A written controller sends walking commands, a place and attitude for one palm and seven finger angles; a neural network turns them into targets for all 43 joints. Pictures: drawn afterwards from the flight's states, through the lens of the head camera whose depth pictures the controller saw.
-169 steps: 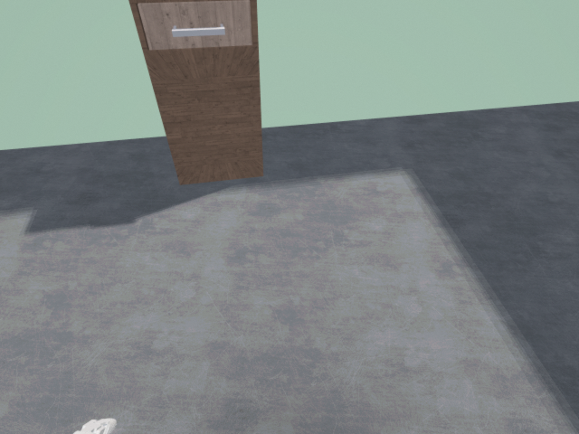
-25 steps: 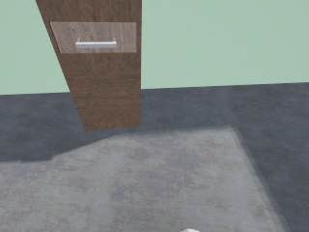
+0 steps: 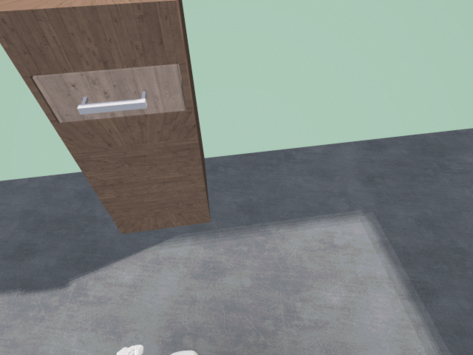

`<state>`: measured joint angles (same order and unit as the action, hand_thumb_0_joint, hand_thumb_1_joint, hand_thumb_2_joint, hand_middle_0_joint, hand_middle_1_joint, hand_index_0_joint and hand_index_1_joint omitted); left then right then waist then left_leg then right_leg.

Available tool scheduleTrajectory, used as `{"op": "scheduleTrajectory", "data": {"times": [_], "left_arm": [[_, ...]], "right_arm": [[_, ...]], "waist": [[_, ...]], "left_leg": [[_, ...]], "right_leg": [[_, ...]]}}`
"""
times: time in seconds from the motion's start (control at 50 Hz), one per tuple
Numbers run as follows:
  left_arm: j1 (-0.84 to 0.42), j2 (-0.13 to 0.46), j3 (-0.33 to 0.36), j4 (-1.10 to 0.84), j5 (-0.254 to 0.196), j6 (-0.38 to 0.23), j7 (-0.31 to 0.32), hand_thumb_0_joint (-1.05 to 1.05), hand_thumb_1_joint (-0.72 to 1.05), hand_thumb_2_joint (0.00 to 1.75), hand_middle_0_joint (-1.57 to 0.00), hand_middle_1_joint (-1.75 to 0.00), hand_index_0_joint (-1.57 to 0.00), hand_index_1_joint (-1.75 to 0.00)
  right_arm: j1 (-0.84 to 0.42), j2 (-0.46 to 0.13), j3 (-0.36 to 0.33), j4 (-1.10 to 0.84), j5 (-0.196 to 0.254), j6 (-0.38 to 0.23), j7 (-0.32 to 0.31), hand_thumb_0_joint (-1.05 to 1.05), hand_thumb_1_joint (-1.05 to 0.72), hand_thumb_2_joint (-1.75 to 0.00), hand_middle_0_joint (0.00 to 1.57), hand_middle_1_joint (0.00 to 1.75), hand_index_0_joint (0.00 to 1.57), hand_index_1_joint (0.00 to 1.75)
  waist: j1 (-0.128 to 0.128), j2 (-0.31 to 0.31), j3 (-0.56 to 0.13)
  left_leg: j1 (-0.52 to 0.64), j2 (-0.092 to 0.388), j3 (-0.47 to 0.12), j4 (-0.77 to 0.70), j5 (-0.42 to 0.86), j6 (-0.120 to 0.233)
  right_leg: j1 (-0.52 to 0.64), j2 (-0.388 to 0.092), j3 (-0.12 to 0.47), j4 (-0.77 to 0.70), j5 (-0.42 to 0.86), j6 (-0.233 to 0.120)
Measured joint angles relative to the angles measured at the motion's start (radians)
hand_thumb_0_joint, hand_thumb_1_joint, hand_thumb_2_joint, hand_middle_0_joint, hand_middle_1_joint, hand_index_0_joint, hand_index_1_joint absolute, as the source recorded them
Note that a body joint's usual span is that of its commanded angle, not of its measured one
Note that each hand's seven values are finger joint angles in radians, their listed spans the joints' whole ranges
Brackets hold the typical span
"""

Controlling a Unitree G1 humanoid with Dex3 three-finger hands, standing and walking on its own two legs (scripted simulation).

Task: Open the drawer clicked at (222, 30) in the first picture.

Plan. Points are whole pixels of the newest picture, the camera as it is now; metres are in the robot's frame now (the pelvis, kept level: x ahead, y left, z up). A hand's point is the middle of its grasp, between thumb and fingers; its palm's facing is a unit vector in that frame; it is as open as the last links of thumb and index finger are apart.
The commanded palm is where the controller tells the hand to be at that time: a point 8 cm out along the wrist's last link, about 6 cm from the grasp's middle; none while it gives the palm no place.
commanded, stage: turn to face it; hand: left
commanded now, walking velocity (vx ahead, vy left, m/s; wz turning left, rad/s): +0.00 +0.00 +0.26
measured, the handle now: (114, 102) +0.76 +0.37 +0.00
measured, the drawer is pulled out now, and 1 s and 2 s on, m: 0.00 0.00 0.00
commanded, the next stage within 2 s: take the last steps up to it in 0.10 s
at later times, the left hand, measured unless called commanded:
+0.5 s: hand out of the picture +0.01 +0.22 -0.16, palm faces +0.14 -0.97 -0.20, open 7.4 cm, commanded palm none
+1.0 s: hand out of the picture +0.06 +0.14 -0.15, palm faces +0.27 -0.95 -0.14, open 7.3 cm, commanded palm none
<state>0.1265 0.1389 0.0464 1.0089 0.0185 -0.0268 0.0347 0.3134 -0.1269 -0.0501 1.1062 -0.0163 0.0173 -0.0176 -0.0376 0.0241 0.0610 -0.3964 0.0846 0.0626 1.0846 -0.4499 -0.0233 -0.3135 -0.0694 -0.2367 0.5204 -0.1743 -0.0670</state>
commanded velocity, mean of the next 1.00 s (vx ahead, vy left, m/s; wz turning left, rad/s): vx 0.23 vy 0.03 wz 0.11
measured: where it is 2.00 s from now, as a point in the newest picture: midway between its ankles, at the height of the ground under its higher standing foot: outside the picture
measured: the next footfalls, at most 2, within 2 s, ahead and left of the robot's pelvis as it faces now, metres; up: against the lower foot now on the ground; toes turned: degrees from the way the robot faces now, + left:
left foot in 0.20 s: +0.05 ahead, +0.13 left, +0.00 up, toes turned +11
right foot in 0.64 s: +0.14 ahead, -0.09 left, +0.00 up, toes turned -1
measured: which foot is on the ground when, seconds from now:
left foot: up 0.00-0.18, down 0.20-0.64, up 0.66-1.00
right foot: down 0.00-0.22, up 0.24-0.62, down 0.64-1.00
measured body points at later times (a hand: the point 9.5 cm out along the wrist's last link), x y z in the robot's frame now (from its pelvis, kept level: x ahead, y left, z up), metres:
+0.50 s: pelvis +0.04 +0.03 +0.01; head +0.04 +0.04 +0.46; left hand +0.00 +0.27 -0.15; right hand +0.06 -0.19 -0.14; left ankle +0.01 +0.13 -0.73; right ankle +0.04 -0.10 -0.68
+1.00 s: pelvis +0.16 +0.01 +0.01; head +0.18 +0.00 +0.46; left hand +0.05 +0.19 -0.14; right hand +0.25 -0.21 -0.15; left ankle +0.22 +0.18 -0.67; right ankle +0.10 -0.08 -0.73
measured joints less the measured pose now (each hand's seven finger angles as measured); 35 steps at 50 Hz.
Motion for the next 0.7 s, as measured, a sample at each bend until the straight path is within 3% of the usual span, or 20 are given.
{"op": "scheduleTrajectory", "data": {"times": [0.08,0.18,0.22,0.28,0.34,0.4,0.46,0.56,0.62,0.66,0.7], "left_arm": [[0.014,0.012,0.002,0.003,0.009,0.020,0.001,-0.01,0.94,0.90,-0.21,-0.30,-0.20,-0.30],[0.055,0.027,0.006,0.015,0.009,0.037,-0.001,0.00,0.92,0.90,-0.20,-0.30,-0.20,-0.30],[0.076,0.039,0.010,0.025,0.000,0.051,-0.003,0.00,0.92,0.90,-0.20,-0.30,-0.20,-0.30],[0.111,0.053,0.016,0.045,-0.001,0.075,-0.012,0.00,0.92,0.90,-0.20,-0.30,-0.20,-0.30],[0.140,0.056,0.017,0.063,0.009,0.075,-0.026,0.01,0.92,0.90,-0.20,-0.30,-0.20,-0.30],[0.167,0.055,0.014,0.076,0.013,0.062,-0.035,0.01,0.91,0.90,-0.20,-0.30,-0.20,-0.30],[0.180,0.053,0.010,0.088,0.014,0.056,-0.038,0.01,0.91,0.90,-0.20,-0.30,-0.20,-0.30],[0.164,0.036,0.004,0.090,0.011,0.051,-0.041,0.01,0.91,0.90,-0.20,-0.30,-0.20,-0.30],[0.147,0.021,0.002,0.077,0.010,0.032,-0.042,0.01,0.91,0.90,-0.20,-0.30,-0.20,-0.30],[0.137,0.008,0.002,0.068,0.014,0.008,-0.040,0.01,0.91,0.90,-0.20,-0.30,-0.20,-0.30],[0.139,-0.005,0.001,0.057,0.011,-0.011,-0.032,0.01,0.92,0.90,-0.20,-0.30,-0.20,-0.30]], "right_arm": [[-0.043,-0.011,-0.004,-0.034,-0.007,0.008,0.004,0.00,-0.92,-0.90,0.19,0.30,0.19,0.30],[-0.069,-0.038,-0.007,-0.056,-0.005,0.007,0.007,0.01,-0.93,-0.90,0.19,0.30,0.19,0.30],[-0.071,-0.040,-0.006,-0.062,-0.007,-0.002,0.007,0.01,-0.93,-0.90,0.19,0.30,0.19,0.30],[-0.065,-0.027,0.005,-0.068,-0.017,-0.007,0.003,0.00,-0.93,-0.90,0.19,0.30,0.19,0.30],[-0.053,-0.019,0.014,-0.064,-0.017,-0.020,-0.006,0.00,-0.92,-0.90,0.19,0.30,0.19,0.30],[-0.038,-0.018,0.016,-0.054,-0.014,-0.036,-0.009,0.01,-0.93,-0.90,0.19,0.30,0.20,0.30],[-0.017,-0.013,0.016,-0.044,-0.012,-0.049,-0.007,0.00,-0.93,-0.90,0.20,0.30,0.20,0.30],[0.025,-0.008,0.011,-0.015,-0.014,-0.051,-0.003,0.00,-0.92,-0.90,0.20,0.30,0.20,0.30],[0.052,-0.011,0.009,0.010,-0.013,-0.042,0.000,0.00,-0.91,-0.90,0.20,0.30,0.20,0.30],[0.070,-0.015,0.006,0.027,-0.006,-0.034,0.003,0.00,-0.91,-0.90,0.20,0.30,0.20,0.30],[0.074,-0.020,0.002,0.043,-0.007,-0.015,0.012,0.00,-0.91,-0.90,0.20,0.30,0.20,0.30]], "waist": [[0.019,-0.013,-0.026],[0.044,-0.029,-0.041],[0.045,-0.043,-0.043],[0.051,-0.065,-0.045],[0.053,-0.058,-0.048],[0.055,-0.049,-0.048],[0.049,-0.041,-0.045],[0.027,-0.021,-0.035],[0.022,-0.007,-0.032],[0.025,0.013,-0.030],[0.033,0.030,-0.035]], "left_leg": [[0.000,0.007,0.018,-0.146,0.017,-0.006],[0.090,0.001,0.040,-0.377,0.068,-0.006],[0.120,-0.012,0.038,-0.453,0.118,0.017],[0.143,-0.035,0.042,-0.486,0.132,0.055],[0.182,-0.054,0.036,-0.574,0.173,0.066],[0.220,-0.070,0.036,-0.652,0.207,0.071],[0.250,-0.082,0.036,-0.699,0.222,0.071],[0.281,-0.090,0.032,-0.705,0.204,0.057],[0.282,-0.087,0.031,-0.652,0.160,0.038],[0.248,-0.073,0.017,-0.540,0.083,0.038],[0.165,-0.062,-0.003,-0.334,-0.002,0.049]], "right_leg": [[0.021,-0.006,-0.025,-0.034,0.008,0.007],[0.022,-0.019,-0.051,-0.002,-0.014,0.029],[0.006,-0.034,-0.053,0.048,-0.047,0.049],[-0.027,-0.023,0.039,0.175,-0.207,0.082],[-0.069,-0.011,0.113,0.349,-0.226,0.089],[-0.085,-0.013,0.146,0.423,-0.208,0.098],[-0.079,-0.019,0.156,0.402,-0.210,0.103],[-0.035,-0.020,0.146,0.233,-0.237,0.101],[0.021,-0.005,0.130,0.089,-0.180,0.095],[0.050,0.009,0.115,0.043,-0.099,0.066],[0.069,0.019,0.088,0.057,-0.111,0.033]]}}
